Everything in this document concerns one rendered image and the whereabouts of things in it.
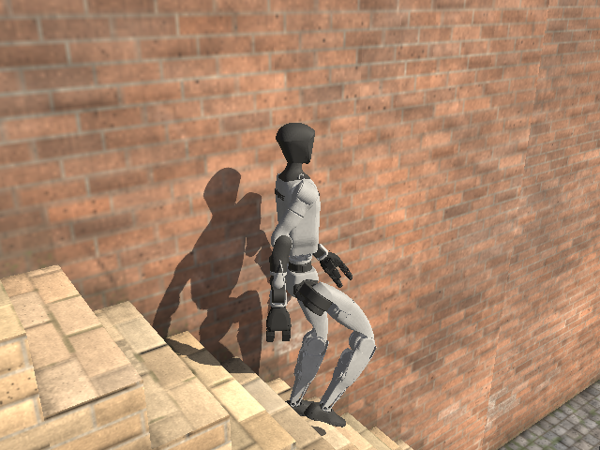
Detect stairs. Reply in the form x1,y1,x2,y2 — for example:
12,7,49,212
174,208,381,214
0,264,413,450

